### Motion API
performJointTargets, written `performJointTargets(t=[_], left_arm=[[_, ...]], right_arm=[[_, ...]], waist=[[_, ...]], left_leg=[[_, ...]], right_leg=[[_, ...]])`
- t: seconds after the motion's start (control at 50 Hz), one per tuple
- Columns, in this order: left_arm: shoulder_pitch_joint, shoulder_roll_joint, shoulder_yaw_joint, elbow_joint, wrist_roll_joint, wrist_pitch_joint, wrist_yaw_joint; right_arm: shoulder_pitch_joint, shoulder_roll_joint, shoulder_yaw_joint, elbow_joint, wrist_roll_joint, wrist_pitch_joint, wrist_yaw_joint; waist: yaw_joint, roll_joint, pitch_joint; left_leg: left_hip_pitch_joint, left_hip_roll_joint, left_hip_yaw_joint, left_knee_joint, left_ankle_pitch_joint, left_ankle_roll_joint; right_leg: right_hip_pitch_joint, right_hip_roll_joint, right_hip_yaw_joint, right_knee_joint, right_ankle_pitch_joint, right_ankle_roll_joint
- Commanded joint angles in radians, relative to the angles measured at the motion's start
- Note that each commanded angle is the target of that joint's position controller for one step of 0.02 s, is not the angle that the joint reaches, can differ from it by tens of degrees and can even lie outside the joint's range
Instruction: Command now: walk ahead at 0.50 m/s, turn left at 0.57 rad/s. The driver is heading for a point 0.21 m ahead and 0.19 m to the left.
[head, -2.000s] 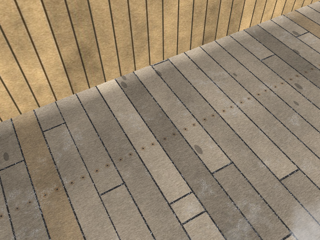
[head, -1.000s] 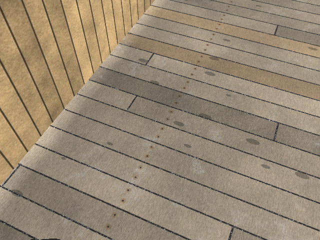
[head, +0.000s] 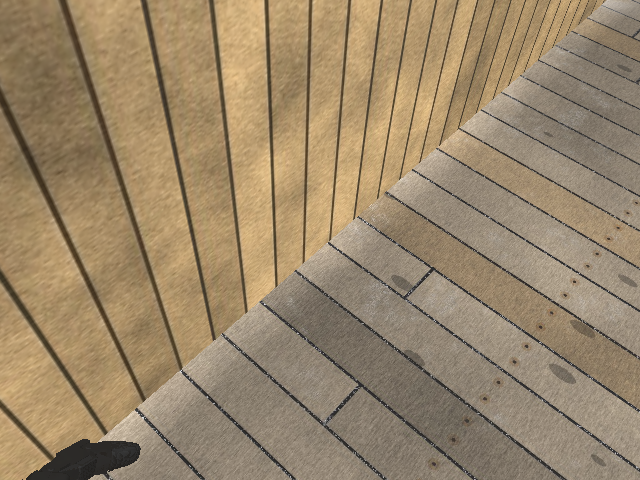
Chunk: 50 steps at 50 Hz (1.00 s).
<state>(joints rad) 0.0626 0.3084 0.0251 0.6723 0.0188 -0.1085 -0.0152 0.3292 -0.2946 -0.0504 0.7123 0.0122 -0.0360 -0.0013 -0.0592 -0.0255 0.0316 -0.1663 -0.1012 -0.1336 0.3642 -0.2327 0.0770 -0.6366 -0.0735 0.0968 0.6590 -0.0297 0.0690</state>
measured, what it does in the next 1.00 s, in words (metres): walks ahead: right foot, then left foot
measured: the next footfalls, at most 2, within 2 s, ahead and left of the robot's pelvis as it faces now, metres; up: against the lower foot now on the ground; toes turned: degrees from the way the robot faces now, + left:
right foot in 0.14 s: +0.29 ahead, -0.15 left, +0.00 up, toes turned +11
left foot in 0.56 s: +0.34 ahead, +0.11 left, +0.00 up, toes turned +11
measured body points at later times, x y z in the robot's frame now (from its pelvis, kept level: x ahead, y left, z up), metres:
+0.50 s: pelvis +0.23 -0.04 +0.00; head +0.26 -0.03 +0.45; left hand +0.28 +0.26 -0.12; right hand +0.45 -0.26 -0.10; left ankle +0.30 +0.10 -0.71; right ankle +0.23 -0.15 -0.75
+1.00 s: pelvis +0.29 -0.01 +0.00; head +0.30 -0.02 +0.45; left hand +0.32 +0.28 -0.12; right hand +0.49 -0.23 -0.12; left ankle +0.30 +0.10 -0.75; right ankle +0.25 -0.15 -0.75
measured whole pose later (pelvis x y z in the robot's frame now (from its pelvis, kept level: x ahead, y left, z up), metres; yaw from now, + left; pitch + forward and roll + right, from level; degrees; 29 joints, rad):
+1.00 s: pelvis +0.29 -0.01 +0.00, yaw +12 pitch +1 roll +1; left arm 0.24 0.28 0.05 0.82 -0.01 0.02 0.03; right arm 0.09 -0.24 -0.02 0.93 0.00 -0.08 0.01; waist 0.01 0.00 -0.01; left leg -0.24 -0.04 0.00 0.38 -0.15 0.02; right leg -0.09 -0.04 -0.02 0.40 -0.32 0.02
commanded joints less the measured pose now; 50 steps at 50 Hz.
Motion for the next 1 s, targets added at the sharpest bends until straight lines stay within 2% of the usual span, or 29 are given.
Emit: performJointTargets(t=[0.02,0.08,0.12,0.14,0.16,0.18,0.2,0.22,0.24,0.26,0.28,0.3,0.32,0.34,0.38,0.42,0.48,0.5,0.54,0.56,0.58,0.6,0.62,0.64,0.68,0.72,0.8,0.86,1.0], left_arm=[[-0.128,0.058,0.011,-0.092,-0.033,-0.012,-0.010],[-0.055,0.114,0.036,-0.078,-0.032,-0.024,-0.012],[0.102,0.141,0.057,-0.039,-0.020,-0.039,0.002],[0.224,0.192,0.076,-0.039,-0.004,-0.042,0.014],[0.288,0.247,0.091,-0.003,-0.004,-0.020,0.008],[0.269,0.158,0.075,-0.014,-0.024,-0.007,0.009],[0.227,0.114,0.063,-0.015,-0.016,0.001,0.019],[0.178,0.085,0.050,-0.015,-0.001,0.008,0.022],[0.128,0.050,0.036,-0.007,0.005,0.009,0.019],[0.107,0.025,0.027,0.002,0.010,0.008,0.018],[0.090,-0.020,0.015,0.033,-0.004,0.021,0.026],[0.086,0.016,0.031,0.052,-0.008,0.028,0.030],[0.043,0.092,0.055,0.019,-0.008,0.028,0.029],[0.059,0.122,0.070,0.022,-0.025,0.033,0.041],[0.048,0.150,0.083,0.019,-0.038,0.063,0.061],[0.024,0.129,0.081,0.013,-0.034,0.090,0.069],[0.058,0.124,0.077,0.026,-0.038,0.114,0.052],[0.089,0.119,0.075,0.046,-0.043,0.116,0.045],[0.037,0.106,0.065,0.041,-0.049,0.116,0.037],[0.102,0.080,0.057,0.079,-0.043,0.110,0.031],[0.175,0.046,0.044,0.067,-0.001,0.111,0.027],[0.273,-0.010,0.024,0.090,0.010,0.114,0.021],[0.182,0.018,0.028,0.061,-0.005,0.120,0.032],[0.150,0.065,0.042,0.044,-0.017,0.128,0.036],[0.168,0.082,0.053,0.062,-0.019,0.140,0.035],[0.180,0.092,0.058,0.080,-0.021,0.145,0.031],[0.164,0.076,0.055,0.086,-0.022,0.106,0.038],[0.154,0.088,0.055,0.088,-0.028,0.101,0.042],[0.191,0.107,0.056,0.103,-0.025,0.120,0.050]], right_arm=[[0.068,-0.174,-0.053,-0.029,0.018,-0.001,-0.026],[0.044,-0.161,-0.056,-0.031,0.012,0.001,-0.032],[0.016,-0.114,-0.043,-0.043,0.005,0.005,-0.027],[0.026,-0.052,-0.022,-0.055,-0.007,-0.008,-0.021],[0.153,-0.011,-0.005,-0.083,0.015,-0.020,-0.027],[0.153,-0.122,-0.027,-0.062,0.029,-0.023,-0.031],[0.062,-0.165,-0.040,-0.055,0.014,-0.022,-0.030],[-0.002,-0.156,-0.042,-0.062,-0.001,-0.020,-0.032],[-0.037,-0.150,-0.046,-0.072,-0.030,-0.015,-0.035],[-0.028,-0.126,-0.047,-0.070,-0.028,-0.007,-0.034],[-0.050,-0.070,-0.026,-0.090,-0.024,-0.013,-0.026],[-0.017,-0.039,-0.016,-0.075,-0.021,-0.015,-0.020],[-0.013,-0.069,-0.021,-0.059,-0.010,-0.007,-0.030],[0.014,-0.069,-0.022,-0.055,-0.016,-0.012,-0.037],[0.019,-0.050,-0.016,-0.037,-0.021,-0.015,-0.034],[-0.052,-0.036,-0.009,-0.038,-0.018,-0.016,-0.025],[-0.109,-0.048,-0.007,-0.028,-0.009,-0.041,0.005],[-0.115,-0.055,-0.012,-0.017,0.007,-0.046,0.013],[-0.106,-0.060,-0.015,0.000,-0.008,-0.058,0.008],[-0.130,-0.082,-0.015,-0.006,-0.026,-0.058,0.003],[-0.148,-0.154,-0.024,-0.027,-0.035,-0.054,-0.001],[-0.157,-0.089,0.001,-0.029,-0.052,-0.044,-0.001],[-0.158,-0.031,0.015,-0.005,-0.053,-0.037,0.005],[-0.206,-0.065,0.006,0.000,-0.051,-0.037,0.016],[-0.248,-0.064,0.012,-0.007,-0.037,-0.030,0.029],[-0.254,-0.069,0.015,0.000,-0.038,-0.032,0.036],[-0.242,-0.059,0.021,0.053,-0.018,-0.052,0.009],[-0.247,-0.052,0.017,0.092,-0.016,-0.062,0.007],[-0.257,-0.073,0.000,0.200,-0.013,-0.047,0.002]], waist=[[-0.033,0.135,-0.032],[0.018,0.167,-0.059],[0.101,0.138,-0.110],[0.154,0.011,-0.244],[0.091,-0.348,-0.385],[0.109,-0.243,-0.333],[0.127,-0.128,-0.215],[0.118,-0.039,-0.155],[0.085,-0.046,-0.123],[0.056,-0.072,-0.105],[0.008,-0.112,-0.074],[-0.005,-0.114,-0.081],[0.017,-0.103,-0.053],[0.012,-0.069,-0.120],[0.007,-0.042,-0.177],[0.031,-0.070,-0.177],[0.054,-0.071,-0.183],[0.061,-0.063,-0.164],[0.020,-0.052,-0.124],[0.023,-0.015,-0.094],[0.084,0.187,-0.146],[0.120,0.277,-0.187],[0.081,0.204,-0.173],[0.104,0.210,-0.119],[0.101,0.186,-0.092],[0.081,0.113,-0.059],[0.062,0.029,-0.124],[0.048,-0.011,-0.131],[0.069,0.014,-0.109]], left_leg=[[-0.081,0.183,-0.158,-0.080,0.103,0.124],[0.005,0.238,-0.253,0.029,0.134,0.098],[-0.065,0.190,-0.234,0.170,0.135,0.048],[-0.180,0.124,-0.151,0.442,0.033,0.018],[-0.525,0.018,-0.021,0.753,-0.330,-0.037],[-0.646,0.091,-0.034,0.924,-0.319,-0.053],[-0.659,0.118,-0.027,0.978,-0.231,-0.069],[-0.619,0.141,-0.002,0.982,-0.184,-0.084],[-0.583,0.150,-0.006,0.925,-0.148,-0.095],[-0.531,0.168,-0.009,0.875,-0.149,-0.102],[-0.441,0.183,0.014,0.766,-0.199,-0.120],[-0.401,0.156,0.066,0.705,-0.206,-0.132],[-0.443,0.106,0.081,0.705,-0.249,-0.162],[-0.458,0.120,0.058,0.695,-0.206,-0.170],[-0.419,0.140,0.069,0.603,-0.059,-0.168],[-0.319,0.145,0.110,0.488,0.065,-0.158],[-0.222,0.132,0.122,0.393,0.131,-0.141],[-0.204,0.134,0.118,0.339,0.113,-0.126],[-0.103,0.114,0.133,0.137,0.201,-0.067],[-0.038,0.125,0.104,0.036,0.333,-0.043],[0.099,0.295,-0.095,0.070,0.765,0.011],[0.107,0.429,-0.238,0.033,0.735,0.166],[0.032,0.411,-0.242,0.000,0.513,0.194],[-0.051,0.359,-0.222,-0.022,0.351,0.162],[-0.087,0.285,-0.157,-0.058,0.072,0.086],[-0.108,0.244,-0.134,-0.089,-0.111,0.040],[0.005,0.195,-0.037,-0.008,0.246,0.029],[0.063,0.194,-0.012,0.011,0.390,0.027],[0.058,0.162,0.029,-0.008,0.370,0.010]], right_leg=[[0.160,0.086,-0.056,-0.149,0.064,0.006],[0.195,0.066,-0.015,-0.164,-0.033,-0.041],[0.438,0.031,-0.013,-0.217,-0.033,-0.094],[0.687,-0.118,0.132,-0.204,-0.056,-0.148],[1.016,-0.316,0.565,-0.293,-0.303,-0.299],[0.987,-0.338,0.694,-0.334,-0.478,-0.312],[0.864,-0.296,0.543,-0.344,-0.323,-0.288],[0.742,-0.258,0.397,-0.333,-0.066,-0.281],[0.652,-0.218,0.280,-0.335,0.188,-0.278],[0.584,-0.185,0.191,-0.340,0.337,-0.269],[0.502,-0.123,0.063,-0.345,0.551,-0.260],[0.470,-0.105,0.000,-0.348,0.641,-0.272],[0.514,-0.160,0.047,-0.317,0.935,-0.297],[0.570,-0.205,0.058,-0.301,0.967,-0.311],[0.585,-0.202,-0.004,-0.318,0.818,-0.306],[0.520,-0.148,-0.081,-0.351,0.653,-0.285],[0.518,-0.143,-0.084,-0.321,0.507,-0.277],[0.528,-0.158,-0.072,-0.306,0.399,-0.273],[0.494,-0.132,-0.056,-0.218,0.213,-0.222],[0.459,-0.089,-0.069,-0.162,0.110,-0.174],[0.365,-0.017,-0.119,-0.028,-0.182,-0.101],[0.318,0.020,-0.110,-0.003,-0.455,-0.044],[0.346,-0.006,-0.060,-0.034,-0.455,-0.029],[0.360,0.008,-0.063,-0.088,-0.375,-0.034],[0.393,0.003,-0.060,-0.172,-0.287,-0.034],[0.417,0.005,-0.069,-0.214,-0.279,-0.038],[0.454,-0.011,-0.059,-0.265,-0.163,-0.053],[0.437,-0.021,-0.047,-0.289,-0.093,-0.072],[0.500,-0.026,-0.047,-0.323,-0.025,-0.084]])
